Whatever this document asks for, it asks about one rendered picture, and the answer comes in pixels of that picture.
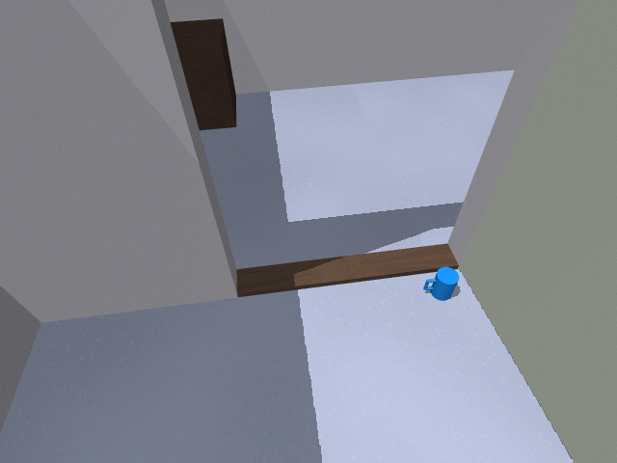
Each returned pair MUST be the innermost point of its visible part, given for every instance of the mug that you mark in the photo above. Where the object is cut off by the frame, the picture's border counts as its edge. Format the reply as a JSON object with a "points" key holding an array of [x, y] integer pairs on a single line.
{"points": [[444, 283]]}

